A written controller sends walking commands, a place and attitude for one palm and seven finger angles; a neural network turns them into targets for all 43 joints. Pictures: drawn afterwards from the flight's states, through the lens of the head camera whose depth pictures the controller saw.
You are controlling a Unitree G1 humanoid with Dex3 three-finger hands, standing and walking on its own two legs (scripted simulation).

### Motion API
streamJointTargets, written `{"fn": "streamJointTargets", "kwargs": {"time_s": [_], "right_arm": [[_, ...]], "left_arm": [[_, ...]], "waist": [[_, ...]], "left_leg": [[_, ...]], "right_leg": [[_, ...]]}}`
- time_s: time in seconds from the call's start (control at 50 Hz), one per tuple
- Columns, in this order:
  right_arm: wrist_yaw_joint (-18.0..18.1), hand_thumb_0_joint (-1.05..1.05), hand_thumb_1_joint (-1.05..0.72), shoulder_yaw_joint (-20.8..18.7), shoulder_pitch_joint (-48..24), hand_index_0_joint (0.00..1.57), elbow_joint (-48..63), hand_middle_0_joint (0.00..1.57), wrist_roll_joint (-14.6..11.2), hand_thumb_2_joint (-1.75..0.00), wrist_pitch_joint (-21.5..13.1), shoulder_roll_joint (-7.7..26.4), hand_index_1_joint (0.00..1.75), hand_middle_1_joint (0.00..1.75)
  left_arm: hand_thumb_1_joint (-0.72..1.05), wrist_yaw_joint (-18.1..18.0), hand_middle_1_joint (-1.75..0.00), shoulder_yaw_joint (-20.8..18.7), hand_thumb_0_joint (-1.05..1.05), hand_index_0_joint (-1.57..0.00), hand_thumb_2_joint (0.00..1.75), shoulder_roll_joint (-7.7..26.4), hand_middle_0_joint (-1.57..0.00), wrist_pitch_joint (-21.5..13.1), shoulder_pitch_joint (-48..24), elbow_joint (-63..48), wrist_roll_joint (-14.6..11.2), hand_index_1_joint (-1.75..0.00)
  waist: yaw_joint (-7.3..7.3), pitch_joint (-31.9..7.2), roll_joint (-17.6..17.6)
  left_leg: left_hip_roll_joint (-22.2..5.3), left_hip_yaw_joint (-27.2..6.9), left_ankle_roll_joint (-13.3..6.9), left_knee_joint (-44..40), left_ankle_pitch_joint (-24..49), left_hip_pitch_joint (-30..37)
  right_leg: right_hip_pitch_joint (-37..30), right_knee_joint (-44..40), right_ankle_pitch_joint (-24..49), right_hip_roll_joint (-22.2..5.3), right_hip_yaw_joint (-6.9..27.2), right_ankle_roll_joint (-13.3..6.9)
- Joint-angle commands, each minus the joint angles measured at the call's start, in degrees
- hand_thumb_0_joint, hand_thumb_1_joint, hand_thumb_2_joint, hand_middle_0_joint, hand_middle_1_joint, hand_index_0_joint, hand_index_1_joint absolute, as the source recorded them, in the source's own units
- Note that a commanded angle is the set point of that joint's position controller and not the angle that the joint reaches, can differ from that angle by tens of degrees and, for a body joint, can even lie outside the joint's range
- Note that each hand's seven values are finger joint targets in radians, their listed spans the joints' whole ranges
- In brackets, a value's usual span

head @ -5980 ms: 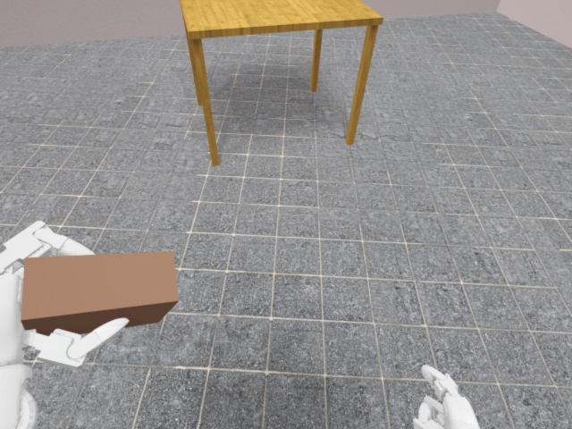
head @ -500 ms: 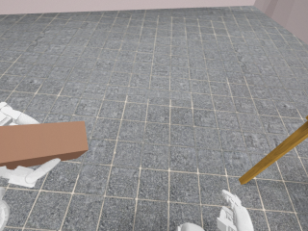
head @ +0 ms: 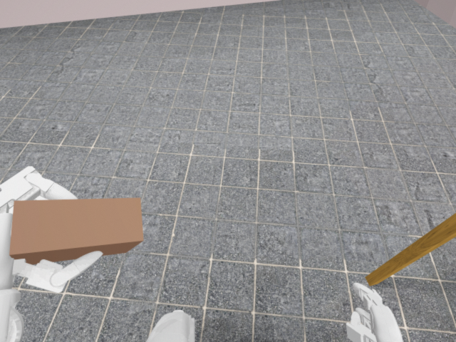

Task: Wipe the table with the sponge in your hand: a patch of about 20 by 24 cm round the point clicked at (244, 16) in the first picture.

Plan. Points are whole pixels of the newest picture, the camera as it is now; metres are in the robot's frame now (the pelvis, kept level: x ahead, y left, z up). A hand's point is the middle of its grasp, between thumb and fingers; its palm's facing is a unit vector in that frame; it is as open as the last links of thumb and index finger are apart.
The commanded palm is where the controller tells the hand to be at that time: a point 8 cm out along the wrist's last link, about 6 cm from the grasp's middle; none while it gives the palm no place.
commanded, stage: turn to face it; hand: left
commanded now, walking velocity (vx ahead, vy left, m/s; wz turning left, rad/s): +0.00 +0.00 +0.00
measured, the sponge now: (99, 230) +0.24 +0.18 +0.13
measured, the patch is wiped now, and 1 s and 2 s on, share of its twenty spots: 0.00 0.00 0.00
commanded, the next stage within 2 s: none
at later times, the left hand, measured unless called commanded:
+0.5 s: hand (115, 160) +0.32 +0.17 +0.18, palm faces +0.20 -0.85 -0.49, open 9.8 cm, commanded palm +0.27 +0.23 +0.18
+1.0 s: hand (203, 162) +0.31 +0.05 +0.20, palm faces +0.01 -0.85 -0.52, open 9.8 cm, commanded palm +0.28 +0.11 +0.18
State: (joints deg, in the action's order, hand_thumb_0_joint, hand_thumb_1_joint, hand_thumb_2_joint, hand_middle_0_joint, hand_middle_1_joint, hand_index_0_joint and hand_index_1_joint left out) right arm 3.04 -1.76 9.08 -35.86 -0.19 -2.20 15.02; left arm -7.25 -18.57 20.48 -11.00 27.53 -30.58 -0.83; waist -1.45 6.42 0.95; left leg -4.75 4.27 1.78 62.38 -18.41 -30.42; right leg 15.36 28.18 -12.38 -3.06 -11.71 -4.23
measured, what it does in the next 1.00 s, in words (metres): steps on the spot, turning right: left foot, then right foot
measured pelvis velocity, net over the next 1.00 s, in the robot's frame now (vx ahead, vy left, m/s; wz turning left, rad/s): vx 0.01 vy -0.06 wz -0.48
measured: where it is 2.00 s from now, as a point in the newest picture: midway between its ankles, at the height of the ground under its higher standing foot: outside the picture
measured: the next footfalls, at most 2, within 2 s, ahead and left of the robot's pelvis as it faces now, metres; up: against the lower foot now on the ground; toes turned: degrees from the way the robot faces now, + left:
left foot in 0.18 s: +0.11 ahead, +0.15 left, +0.00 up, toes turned +8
right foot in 0.52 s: +0.12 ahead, -0.11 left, +0.00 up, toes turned -21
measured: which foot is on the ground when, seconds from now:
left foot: up 0.00-0.16, down 0.18-0.54, up 0.56-1.00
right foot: down 0.00-0.18, up 0.20-0.50, down 0.52-1.00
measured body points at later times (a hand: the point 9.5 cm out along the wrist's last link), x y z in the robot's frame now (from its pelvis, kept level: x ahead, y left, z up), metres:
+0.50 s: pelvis +0.06 -0.01 -0.01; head +0.11 -0.03 +0.44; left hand +0.30 +0.21 +0.20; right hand +0.23 -0.20 -0.10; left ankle +0.07 +0.14 -0.74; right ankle +0.08 -0.10 -0.73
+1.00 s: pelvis +0.01 -0.06 +0.00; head +0.02 -0.11 +0.45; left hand +0.30 +0.09 +0.22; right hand +0.05 -0.38 -0.11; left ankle +0.07 +0.12 -0.66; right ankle +0.08 -0.10 -0.74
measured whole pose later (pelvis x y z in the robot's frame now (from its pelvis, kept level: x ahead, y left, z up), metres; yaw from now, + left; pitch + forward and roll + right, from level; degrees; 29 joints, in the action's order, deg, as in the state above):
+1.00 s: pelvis +0.01 -0.06 +0.00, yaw -27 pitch +1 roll +5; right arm 0.6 -3.2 8.1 -32.8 -0.8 3.4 16.1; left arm -8.8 -24.0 23.2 -12.0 29.3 -30.5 -3.8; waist -0.1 2.9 -0.2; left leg -2.3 -0.8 5.5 59.7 -22.9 -26.7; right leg 20.4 23.9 -4.1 7.4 3.1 -8.5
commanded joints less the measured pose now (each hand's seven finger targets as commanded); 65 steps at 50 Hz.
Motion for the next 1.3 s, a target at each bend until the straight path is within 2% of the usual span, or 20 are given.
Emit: {"fn": "streamJointTargets", "kwargs": {"time_s": [0.0, 0.06, 0.12, 0.16, 0.18, 0.2, 0.3, 0.42, 0.48, 0.5, 0.54, 0.58, 0.62, 0.68, 0.96, 1.14, 1.18, 1.22, 1.24, 1.28], "right_arm": [[0.44, 0.0, -0.9, -1.29, -3.92, 0.2, 9.97, 0.2, 0.27, -0.9, -3.46, 1.79, 0.3, 0.3], [0.57, 0.0, -0.9, -0.91, -2.14, 0.2, 11.02, 0.2, 0.15, -0.9, -3.23, 1.42, 0.3, 0.3], [1.5, 0.0, -0.9, -1.53, -0.55, 0.2, 11.16, 0.2, -0.14, -0.9, -2.3, 2.74, 0.3, 0.3], [1.81, 0.0, -0.9, -2.31, -1.03, 0.2, 11.63, 0.2, -0.52, -0.9, -1.89, 5.08, 0.3, 0.3], [1.42, 0.0, -0.9, -2.3, -1.0, 0.2, 11.95, 0.2, -0.73, -0.9, -2.25, 5.15, 0.3, 0.3], [1.69, 0.0, -0.9, -1.4, -2.15, 0.2, 11.1, 0.2, 0.1, -0.9, -2.98, 3.75, 0.3, 0.3], [-0.77, 0.0, -0.9, -1.22, -1.19, 0.2, 10.95, 0.2, -0.12, -0.9, -5.0, 3.88, 0.3, 0.3], [-2.62, 0.0, -0.9, -0.66, -1.4, 0.2, 12.8, 0.2, 0.02, -0.9, -5.37, 2.91, 0.3, 0.3], [-3.0, 0.0, -0.9, -0.94, -0.58, 0.2, 12.59, 0.2, -0.61, -0.9, -4.53, 2.53, 0.3, 0.3], [-3.12, 0.0, -0.9, -1.05, -0.2, 0.2, 12.69, 0.2, -1.0, -0.9, -3.97, 1.89, 0.3, 0.3], [-2.49, 0.0, -0.9, 0.1, -3.06, 0.2, 14.25, 0.2, -0.62, -0.9, -3.68, 0.06, 0.3, 0.3], [-2.73, 0.0, -0.9, -0.85, -3.17, 0.2, 13.24, 0.2, -1.19, -0.9, -2.54, 0.69, 0.3, 0.3], [-2.83, 0.0, -0.9, 0.91, -5.93, 0.2, 12.55, 0.2, -0.54, -0.9, -0.59, -0.71, 0.3, 0.3], [-2.69, 0.0, -0.9, -0.11, -6.41, 0.2, 11.51, 0.2, -0.32, -0.9, 0.7, 1.06, 0.3, 0.3], [-2.49, 0.0, -0.9, -2.06, -5.37, 0.2, 12.08, 0.2, -0.8, -0.9, 3.59, 4.88, 0.3, 0.3], [-2.97, 0.0, -0.9, -1.61, -3.11, 0.2, 12.62, 0.2, 0.01, -0.9, 5.01, 4.25, 0.3, 0.3], [-2.99, 0.0, -0.9, -1.83, -0.32, 0.2, 11.83, 0.2, 0.3, -0.9, 4.68, 4.6, 0.3, 0.3], [-2.74, 0.0, -0.9, -1.57, -5.45, 0.2, 14.84, 0.2, 1.88, -0.9, 3.3, 4.41, 0.3, 0.3], [-2.51, 0.0, -0.9, -1.68, -5.49, 0.2, 15.66, 0.2, 0.92, -0.9, 2.13, 2.85, 0.3, 0.3], [-2.9, 0.0, -0.9, -2.14, -5.01, 0.2, 15.06, 0.2, -0.35, -0.9, 2.01, 2.86, 0.3, 0.3]], "left_arm": [[0.1, -4.06, -1.6, -14.26, 0.0, -1.2, 1.3, 14.94, -1.2, -4.72, 3.05, -17.4, -1.62, -1.6], [0.1, -4.57, -1.6, -13.4, 0.0, -1.2, 1.3, 11.8, -1.2, -4.03, 6.37, -14.06, -2.07, -1.6], [0.1, -4.47, -1.6, -10.74, 0.0, -1.2, 1.3, 9.71, -1.2, -4.03, 1.91, -12.63, -1.78, -1.6], [0.1, -4.07, -1.6, -9.67, 0.0, -1.2, 1.3, 10.08, -1.2, -4.77, -2.75, -12.66, -1.42, -1.6], [0.1, -3.46, -1.6, -8.46, 0.0, -1.2, 1.3, 10.08, -1.2, -5.07, -5.08, -11.62, -0.95, -1.6], [0.1, -3.09, -1.6, -9.43, 0.0, -1.2, 1.3, 11.49, -1.2, -5.1, -4.89, -8.7, -0.69, -1.6], [0.1, -1.76, -1.6, -4.23, 0.0, -1.2, 1.3, 8.99, -1.2, -4.13, -12.53, -17.15, 0.11, -1.6], [0.1, -1.41, -1.6, -8.73, 0.0, -1.2, 1.3, 10.77, -1.2, -3.02, -5.73, -14.18, -1.12, -1.6], [0.1, -1.08, -1.6, -10.04, 0.0, -1.2, 1.3, 10.6, -1.2, -2.64, -3.52, -11.18, -1.65, -1.6], [0.1, -1.01, -1.6, -9.9, 0.0, -1.2, 1.3, 10.66, -1.2, -2.19, -2.32, -9.4, -1.34, -1.6], [0.1, -1.79, -1.6, -14.2, 0.0, -1.2, 1.3, 15.2, -1.2, -2.65, -1.83, -9.3, -1.8, -1.6], [0.1, -1.78, -1.6, -14.65, 0.0, -1.2, 1.3, 14.42, -1.2, -2.3, -0.39, -12.47, -3.27, -1.6], [0.1, -2.52, -1.6, -15.34, 0.0, -1.2, 1.3, 13.64, -1.2, -2.91, 4.41, -14.05, -3.26, -1.6], [0.1, -3.18, -1.6, -14.84, 0.0, -1.2, 1.3, 13.25, -1.2, -3.88, 3.81, -16.57, -3.47, -1.6], [0.1, -2.89, -1.6, -11.57, 0.0, -1.2, 1.3, 10.9, -1.2, -2.92, 1.93, -7.01, -3.55, -1.6], [0.1, -1.97, -1.6, -8.11, 0.0, -1.2, 1.3, 11.31, -1.2, -3.44, -8.24, -10.37, -1.5, -1.6], [0.1, -1.06, -1.6, -7.35, 0.0, -1.2, 1.3, 11.7, -1.2, -4.19, -10.65, -11.08, -1.43, -1.6], [0.1, -0.13, -1.6, -9.56, 0.0, -1.2, 1.3, 13.03, -1.2, -5.07, -11.43, -13.84, -0.47, -1.6], [0.1, -0.19, -1.6, -11.2, 0.0, -1.2, 1.3, 14.45, -1.2, -5.03, -11.44, -15.69, 0.01, -1.6], [0.1, 0.26, -1.6, -12.32, 0.0, -1.2, 1.3, 12.97, -1.2, -4.17, -4.68, -12.43, -0.74, -1.6]], "waist": [[2.98, -13.79, 1.32], [3.2, -14.99, 3.22], [0.98, -16.46, 1.01], [1.42, -14.8, -11.83], [1.88, -12.53, -12.84], [1.91, -10.02, -14.56], [2.12, -10.91, -16.56], [2.08, -10.28, -15.95], [2.62, -13.29, -11.48], [2.49, -14.99, -5.3], [2.97, -16.46, 15.94], [2.52, -17.78, 11.33], [2.49, -19.15, 2.87], [2.19, -19.7, 0.94], [3.72, -15.47, 5.48], [3.87, -14.77, 6.53], [1.36, -15.53, 1.41], [3.64, -12.85, -16.94], [3.9, -11.96, -12.72], [4.51, -10.95, -14.24]], "left_leg": [[-0.42, 1.74, -0.53, -16.01, -1.12, 2.6], [1.94, 4.69, -0.33, -26.84, 0.77, 8.03], [0.22, 4.2, -0.31, -38.11, 11.32, 21.76], [-15.16, -12.62, -6.75, -39.59, 26.75, 29.99], [-20.46, -16.6, -9.78, -42.29, 30.85, 28.56], [-21.89, -16.56, -11.23, -43.33, 33.61, 27.76], [-16.48, 1.65, -6.68, -39.28, 40.2, 28.17], [-18.22, 5.19, -4.23, -38.36, 34.36, 24.84], [-15.89, 8.45, -1.55, -25.29, 31.37, 24.66], [-12.8, 10.18, -0.11, -16.43, 25.3, 21.66], [0.17, 4.26, 3.61, 7.0, -21.32, -3.17], [-2.18, -5.16, 3.91, 13.56, -15.31, -3.09], [-1.38, -5.38, 4.33, 15.48, -9.82, -7.12], [0.0, -5.57, 4.41, 17.51, -4.6, -7.25], [2.85, -5.38, 3.07, -5.55, -5.77, 1.19], [7.36, 0.56, -0.49, -31.91, -11.63, 20.43], [2.72, -1.03, -3.83, -44.71, -8.75, 33.41], [-21.48, -20.76, -11.86, -51.24, -4.04, 28.88], [-24.86, -17.73, -13.6, -49.29, 6.13, 24.35], [-20.12, -4.01, -11.29, -46.21, 7.8, 16.02]], "right_leg": [[-11.46, -11.43, 7.28, -17.49, 12.4, -4.79], [-12.39, -6.44, 17.63, -13.67, 12.85, -4.21], [-7.46, 2.62, 13.7, -7.56, 9.72, 0.74], [8.25, 12.8, -10.25, -0.67, 7.48, 4.83], [12.91, 20.41, -22.68, 0.95, 8.08, 5.19], [15.8, 26.96, -21.8, 0.65, 8.8, 5.38], [13.57, 23.75, -8.46, -0.56, 6.7, 6.54], [6.6, 13.55, -7.27, 1.58, 2.48, 7.19], [-2.07, 1.97, 2.09, 3.22, 1.53, 6.57], [-6.38, -1.83, 14.11, 0.03, 5.53, 4.86], [-19.81, -0.83, 64.58, -16.36, 32.43, -5.47], [-17.45, -1.78, 50.68, -16.21, 31.18, -3.61], [-20.81, -0.38, 44.91, -13.62, 28.51, -5.16], [-18.07, -2.54, 37.39, -11.36, 26.12, -3.41], [-6.64, -15.45, 0.47, -7.1, 35.47, 4.25], [4.04, -23.26, -12.96, -1.6, 36.77, 6.52], [12.09, -14.33, -10.94, 3.27, 32.38, 9.81], [21.25, 24.93, -11.22, 8.35, 20.57, 8.35], [21.53, 38.27, -11.62, 5.81, 18.1, 7.95], [18.16, 47.18, -12.22, 4.02, 16.21, 7.43]]}}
